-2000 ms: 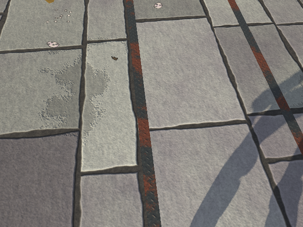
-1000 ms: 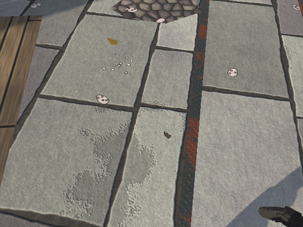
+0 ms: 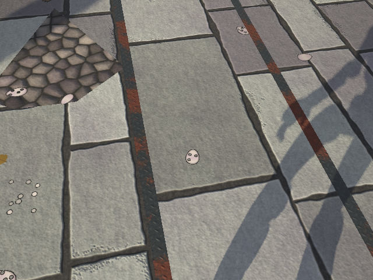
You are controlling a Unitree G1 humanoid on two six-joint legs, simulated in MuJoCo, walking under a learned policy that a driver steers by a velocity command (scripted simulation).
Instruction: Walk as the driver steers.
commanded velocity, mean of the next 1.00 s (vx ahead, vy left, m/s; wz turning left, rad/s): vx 0.14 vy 0.00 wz -0.01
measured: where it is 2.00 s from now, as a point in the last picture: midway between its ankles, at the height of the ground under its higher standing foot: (196, 212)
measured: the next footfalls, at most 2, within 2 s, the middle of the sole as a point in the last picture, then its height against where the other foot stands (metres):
right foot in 0.22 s outside the picture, level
right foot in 1.28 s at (236, 267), level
